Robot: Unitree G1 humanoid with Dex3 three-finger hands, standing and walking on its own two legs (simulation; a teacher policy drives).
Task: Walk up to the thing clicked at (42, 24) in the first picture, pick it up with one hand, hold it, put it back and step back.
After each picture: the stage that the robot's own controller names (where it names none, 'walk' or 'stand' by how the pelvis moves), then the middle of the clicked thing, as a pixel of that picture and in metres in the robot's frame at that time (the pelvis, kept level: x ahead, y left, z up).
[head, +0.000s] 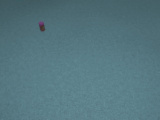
stand; (42, 26) +1.73 +0.58 -0.72
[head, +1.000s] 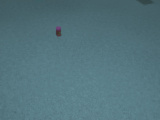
walk; (58, 31) +1.66 +0.26 -0.70
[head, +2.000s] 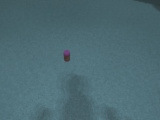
walk; (66, 56) +1.17 +0.18 -0.71
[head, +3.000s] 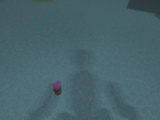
walk; (57, 89) +0.77 +0.24 -0.71
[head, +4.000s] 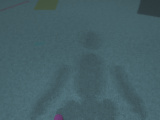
stand; out of the picture +0.47 +0.22 -0.70
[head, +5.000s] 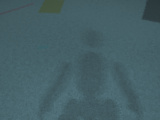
stand; out of the picture +0.43 +0.21 -0.72
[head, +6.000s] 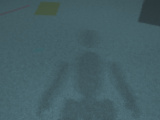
stand; out of the picture +0.40 +0.22 -0.73
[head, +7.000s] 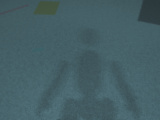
stand; out of the picture +0.39 +0.23 -0.73
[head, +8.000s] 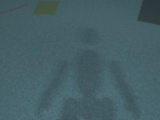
stand; out of the picture +0.39 +0.23 -0.73
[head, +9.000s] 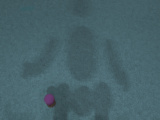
go down; (50, 101) +0.43 +0.22 -0.61
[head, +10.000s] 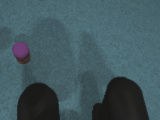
go down; (22, 53) +0.49 +0.23 -0.30
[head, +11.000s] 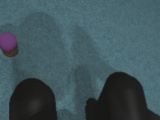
close in; (9, 45) +0.49 +0.24 -0.27
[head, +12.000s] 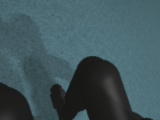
close; out of the picture +0.47 +0.28 -0.23
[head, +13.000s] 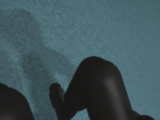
lift; out of the picture +0.46 +0.28 -0.24
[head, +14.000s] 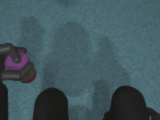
lift; (22, 68) +0.37 +0.23 -0.08
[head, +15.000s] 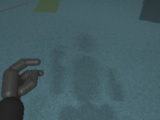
close; out of the picture +0.22 +0.13 -0.70
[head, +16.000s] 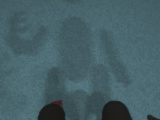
stand; (58, 111) +0.28 +0.11 -0.50
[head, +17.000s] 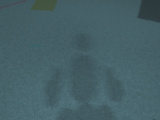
stand; out of the picture +0.22 +0.07 -0.68
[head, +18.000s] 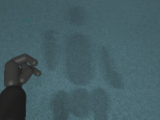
crouch; out of the picture +0.25 +0.06 -0.66
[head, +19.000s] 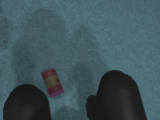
lower; (52, 83) +0.34 +0.05 -0.31
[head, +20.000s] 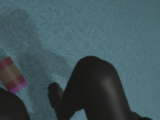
lower; (10, 75) +0.36 +0.06 -0.26
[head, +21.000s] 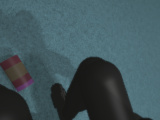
lower; (17, 72) +0.36 +0.04 -0.26
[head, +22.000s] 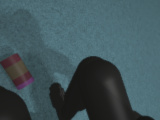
lower; (17, 71) +0.36 +0.04 -0.26
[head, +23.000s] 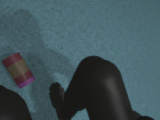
lower; (19, 70) +0.37 +0.03 -0.26
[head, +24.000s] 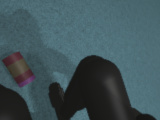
open; (19, 69) +0.37 +0.03 -0.26
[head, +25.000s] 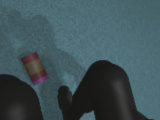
stand; (35, 68) +0.38 +0.01 -0.27
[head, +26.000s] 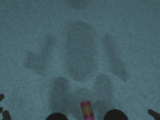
walk; (87, 111) +0.31 -0.04 -0.56
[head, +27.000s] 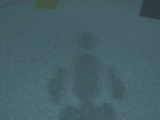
stand; out of the picture +0.27 -0.05 -0.69
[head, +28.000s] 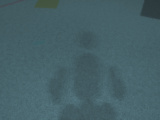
stand; out of the picture +0.27 -0.06 -0.69
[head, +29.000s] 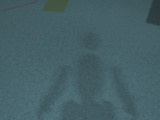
stand; out of the picture +0.27 -0.09 -0.73
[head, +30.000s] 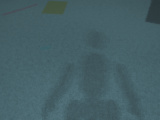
stand; out of the picture +0.27 -0.06 -0.75
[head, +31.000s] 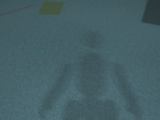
stand; out of the picture +0.26 -0.06 -0.75
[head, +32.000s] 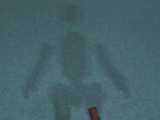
walk; (94, 115) +0.38 -0.11 -0.73
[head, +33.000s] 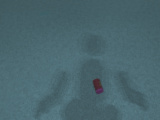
walk; (98, 86) +0.69 -0.05 -0.72
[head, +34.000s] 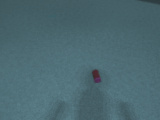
stand; (96, 76) +0.93 -0.11 -0.73
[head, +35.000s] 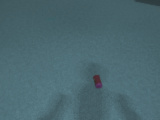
stand; (97, 81) +0.87 -0.11 -0.75
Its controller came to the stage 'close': yes
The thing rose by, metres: 0.36
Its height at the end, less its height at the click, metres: -0.02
